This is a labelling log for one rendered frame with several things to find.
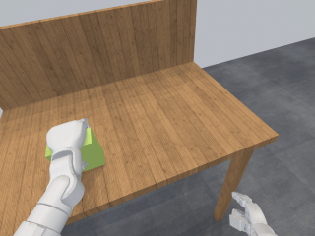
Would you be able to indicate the robot right hand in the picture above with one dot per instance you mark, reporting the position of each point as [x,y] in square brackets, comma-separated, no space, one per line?
[253,214]

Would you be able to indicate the sponge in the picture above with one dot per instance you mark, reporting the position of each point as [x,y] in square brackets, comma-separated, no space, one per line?
[91,150]

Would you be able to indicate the robot left forearm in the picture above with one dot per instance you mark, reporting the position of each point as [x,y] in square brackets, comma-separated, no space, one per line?
[64,190]

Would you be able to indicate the robot left hand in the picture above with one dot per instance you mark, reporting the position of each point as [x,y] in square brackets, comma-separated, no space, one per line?
[71,134]

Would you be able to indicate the table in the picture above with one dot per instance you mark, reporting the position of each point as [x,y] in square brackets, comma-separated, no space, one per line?
[130,70]

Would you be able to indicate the robot right forearm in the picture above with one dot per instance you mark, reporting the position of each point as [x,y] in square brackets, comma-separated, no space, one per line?
[261,229]

